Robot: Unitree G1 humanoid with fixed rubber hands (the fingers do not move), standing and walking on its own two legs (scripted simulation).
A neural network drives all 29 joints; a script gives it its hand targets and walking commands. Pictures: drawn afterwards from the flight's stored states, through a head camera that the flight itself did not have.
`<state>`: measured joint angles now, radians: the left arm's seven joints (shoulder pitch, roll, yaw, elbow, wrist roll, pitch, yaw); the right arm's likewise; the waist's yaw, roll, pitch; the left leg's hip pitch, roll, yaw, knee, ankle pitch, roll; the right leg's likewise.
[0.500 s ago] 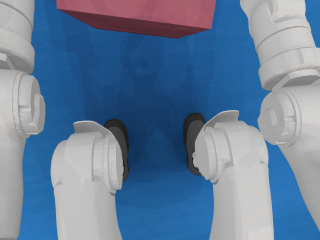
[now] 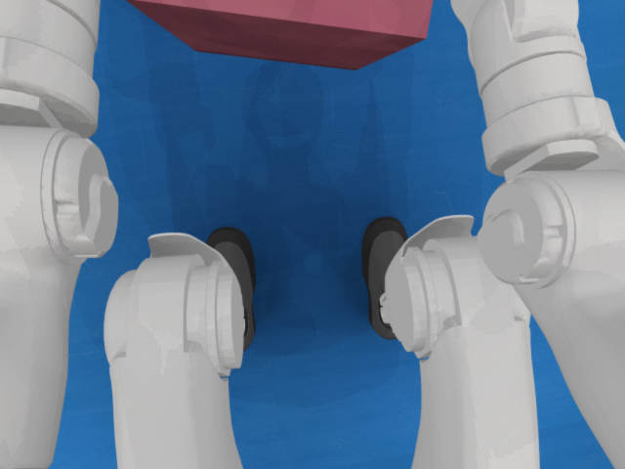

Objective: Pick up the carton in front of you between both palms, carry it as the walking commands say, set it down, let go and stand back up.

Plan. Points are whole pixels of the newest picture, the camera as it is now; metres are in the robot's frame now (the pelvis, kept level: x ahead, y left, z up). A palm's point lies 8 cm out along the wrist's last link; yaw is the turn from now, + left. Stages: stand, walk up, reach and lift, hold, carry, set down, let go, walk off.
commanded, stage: reach and lift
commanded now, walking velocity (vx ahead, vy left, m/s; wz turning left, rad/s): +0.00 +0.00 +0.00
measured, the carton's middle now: out of the picture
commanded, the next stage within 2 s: none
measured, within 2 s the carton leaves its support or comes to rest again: leaves its support in 0.18 s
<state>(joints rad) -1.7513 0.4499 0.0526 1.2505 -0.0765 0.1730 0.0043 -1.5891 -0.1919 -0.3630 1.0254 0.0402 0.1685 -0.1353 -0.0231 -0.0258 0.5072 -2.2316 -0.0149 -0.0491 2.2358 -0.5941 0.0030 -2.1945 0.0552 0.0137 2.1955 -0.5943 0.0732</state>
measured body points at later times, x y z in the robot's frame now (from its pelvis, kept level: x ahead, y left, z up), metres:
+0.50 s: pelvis +0.00 -0.01 +0.06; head +0.30 +0.04 +0.39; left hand +0.54 +0.19 -0.02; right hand +0.54 -0.11 -0.02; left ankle +0.11 +0.12 -0.33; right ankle +0.12 -0.14 -0.33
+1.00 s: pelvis +0.01 -0.01 +0.17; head +0.26 +0.03 +0.54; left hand +0.50 +0.18 +0.11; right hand +0.51 -0.12 +0.12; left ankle +0.11 +0.12 -0.33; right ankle +0.12 -0.14 -0.33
